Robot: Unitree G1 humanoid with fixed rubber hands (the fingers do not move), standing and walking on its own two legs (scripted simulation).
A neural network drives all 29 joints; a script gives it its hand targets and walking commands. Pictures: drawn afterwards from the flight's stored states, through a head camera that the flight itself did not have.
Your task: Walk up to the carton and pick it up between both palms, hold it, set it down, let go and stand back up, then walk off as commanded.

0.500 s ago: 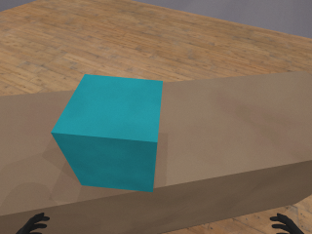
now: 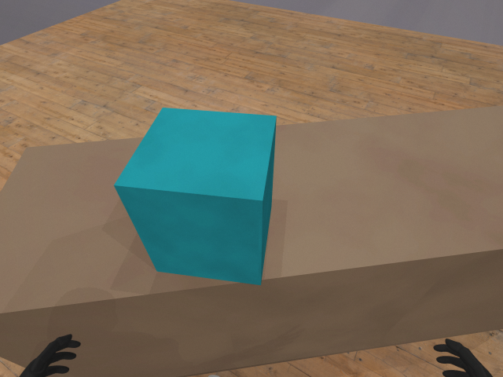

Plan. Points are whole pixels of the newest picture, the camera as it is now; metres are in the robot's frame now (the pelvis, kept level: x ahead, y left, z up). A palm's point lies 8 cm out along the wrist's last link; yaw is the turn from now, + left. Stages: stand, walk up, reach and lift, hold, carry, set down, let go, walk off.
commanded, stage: walk up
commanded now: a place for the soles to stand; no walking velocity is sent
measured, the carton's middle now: (212, 198) +0.44 +0.09 +0.04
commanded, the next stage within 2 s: none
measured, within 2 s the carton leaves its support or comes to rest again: neither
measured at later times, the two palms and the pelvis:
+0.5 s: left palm out of the picture +0.11 +0.35 -0.05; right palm out of the picture +0.14 -0.30 -0.03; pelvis -0.02 +0.02 +0.01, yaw +2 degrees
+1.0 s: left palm out of the picture +0.12 +0.35 -0.05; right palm out of the picture +0.16 -0.30 -0.03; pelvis -0.01 +0.02 +0.01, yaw +2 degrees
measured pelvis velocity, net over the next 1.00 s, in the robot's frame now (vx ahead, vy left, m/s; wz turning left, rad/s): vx -0.01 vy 0.02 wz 0.04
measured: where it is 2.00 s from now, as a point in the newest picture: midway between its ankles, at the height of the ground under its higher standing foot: outside the picture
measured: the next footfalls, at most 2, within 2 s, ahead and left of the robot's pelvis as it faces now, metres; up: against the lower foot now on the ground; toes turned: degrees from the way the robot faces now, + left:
left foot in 0.08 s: +0.08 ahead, +0.15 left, +0.00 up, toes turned +8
